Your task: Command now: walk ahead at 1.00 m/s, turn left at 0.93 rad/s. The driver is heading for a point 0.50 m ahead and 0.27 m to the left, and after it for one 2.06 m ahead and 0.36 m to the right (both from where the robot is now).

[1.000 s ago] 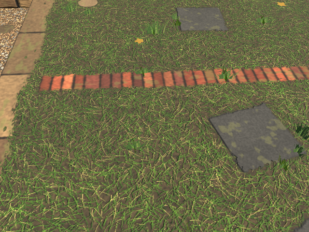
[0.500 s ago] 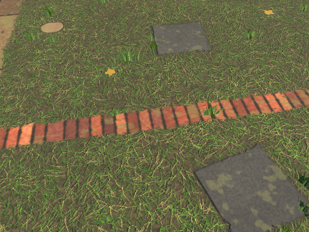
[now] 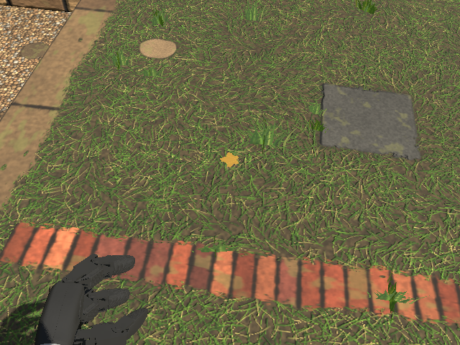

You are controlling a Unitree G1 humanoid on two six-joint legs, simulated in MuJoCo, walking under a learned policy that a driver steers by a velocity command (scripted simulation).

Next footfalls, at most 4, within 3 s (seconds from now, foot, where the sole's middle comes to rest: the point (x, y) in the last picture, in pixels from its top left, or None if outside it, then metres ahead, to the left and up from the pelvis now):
0.10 right None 0.31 -0.18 -0.77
0.58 left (146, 301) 0.63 0.18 -0.77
1.00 right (141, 207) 0.97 0.20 -0.77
1.46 left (81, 214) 0.95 0.40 -0.77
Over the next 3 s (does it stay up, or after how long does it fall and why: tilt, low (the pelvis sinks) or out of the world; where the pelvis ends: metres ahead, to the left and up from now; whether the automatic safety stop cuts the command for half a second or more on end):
stays up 1.28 -0.12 -0.01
